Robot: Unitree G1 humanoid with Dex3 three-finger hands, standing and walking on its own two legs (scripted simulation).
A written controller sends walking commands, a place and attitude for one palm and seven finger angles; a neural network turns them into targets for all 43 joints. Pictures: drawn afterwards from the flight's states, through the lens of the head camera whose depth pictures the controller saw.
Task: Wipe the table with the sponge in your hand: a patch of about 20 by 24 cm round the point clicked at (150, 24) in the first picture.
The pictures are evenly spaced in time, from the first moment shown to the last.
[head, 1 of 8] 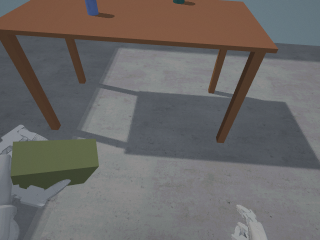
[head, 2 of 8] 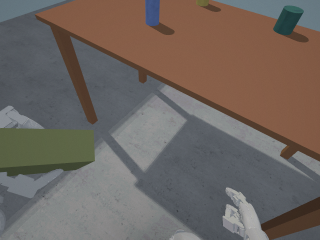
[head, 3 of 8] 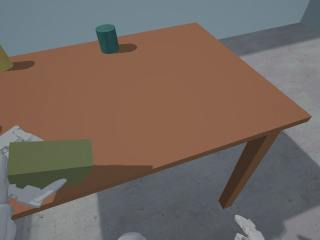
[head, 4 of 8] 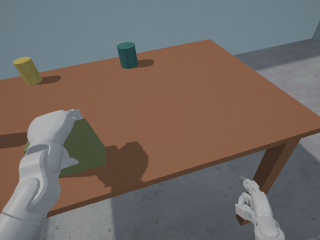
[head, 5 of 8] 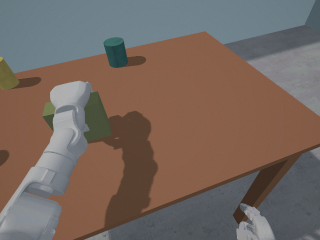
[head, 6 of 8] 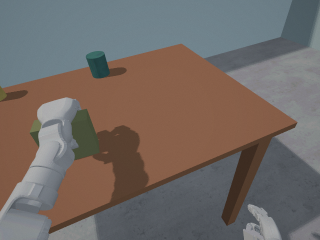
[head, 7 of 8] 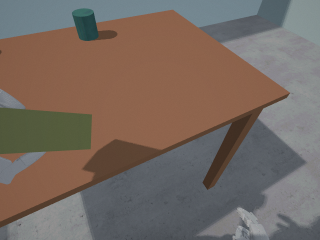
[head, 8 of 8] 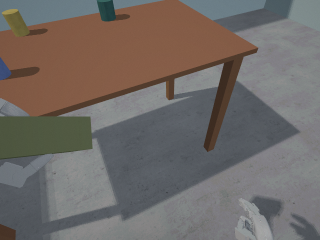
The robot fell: no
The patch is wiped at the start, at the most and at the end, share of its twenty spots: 0.00 0.95 0.95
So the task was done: yes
